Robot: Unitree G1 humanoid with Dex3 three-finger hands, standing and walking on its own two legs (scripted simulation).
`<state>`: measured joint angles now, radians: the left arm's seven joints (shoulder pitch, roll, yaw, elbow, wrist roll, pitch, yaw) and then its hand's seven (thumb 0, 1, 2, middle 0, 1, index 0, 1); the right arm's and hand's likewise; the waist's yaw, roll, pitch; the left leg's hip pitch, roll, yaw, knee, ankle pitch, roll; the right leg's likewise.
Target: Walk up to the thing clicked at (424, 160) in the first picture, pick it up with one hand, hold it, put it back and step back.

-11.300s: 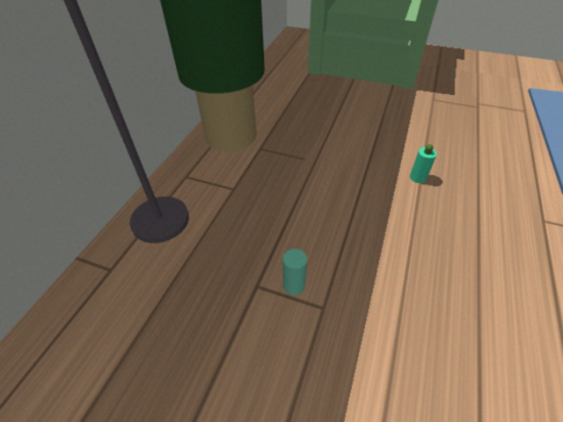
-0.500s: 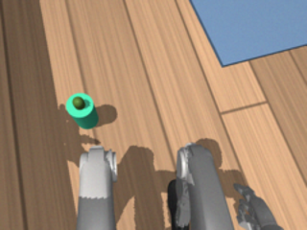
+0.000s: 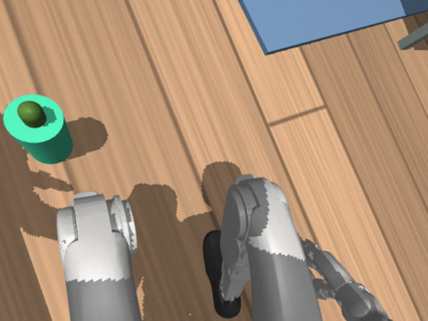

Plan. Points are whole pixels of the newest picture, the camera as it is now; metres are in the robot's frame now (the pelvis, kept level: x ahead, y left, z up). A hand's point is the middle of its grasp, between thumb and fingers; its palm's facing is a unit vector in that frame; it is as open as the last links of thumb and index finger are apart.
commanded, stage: close in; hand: left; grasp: from the side
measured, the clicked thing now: (41, 130) +0.46 +0.26 -0.20
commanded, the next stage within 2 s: rest palm in 0.68 s
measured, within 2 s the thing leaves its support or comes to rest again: neither
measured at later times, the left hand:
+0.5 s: hand (18, 145) +0.42 +0.28 -0.17, palm faces +0.21 -0.98 +0.02, open 17.6 cm
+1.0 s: hand (42, 143) +0.43 +0.25 -0.19, palm faces +0.26 -0.97 +0.01, open 16.7 cm
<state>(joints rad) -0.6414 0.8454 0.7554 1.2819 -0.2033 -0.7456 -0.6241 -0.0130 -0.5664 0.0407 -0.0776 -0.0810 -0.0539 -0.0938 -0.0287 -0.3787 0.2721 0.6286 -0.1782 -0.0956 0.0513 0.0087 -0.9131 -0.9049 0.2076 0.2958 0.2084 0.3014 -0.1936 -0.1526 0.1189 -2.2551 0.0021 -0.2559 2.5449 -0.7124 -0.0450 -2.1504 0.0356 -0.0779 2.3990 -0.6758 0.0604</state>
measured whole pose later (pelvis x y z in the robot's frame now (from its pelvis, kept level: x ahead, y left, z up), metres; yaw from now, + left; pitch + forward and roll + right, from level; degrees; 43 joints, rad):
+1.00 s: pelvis -0.01 +0.02 -0.02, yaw -5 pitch +13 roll -18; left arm -0.65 0.77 0.48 1.45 -0.05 -1.11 -0.01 -0.01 -0.41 0.16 -0.10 -0.09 -0.08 -0.10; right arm -0.15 -0.36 0.47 0.57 -0.36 0.04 0.17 0.00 -0.91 -0.91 0.21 0.30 0.21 0.30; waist -0.26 -0.24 0.27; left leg -2.23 0.00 -0.38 2.67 -0.72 -0.02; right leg -2.07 0.08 -0.17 2.42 -0.63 0.08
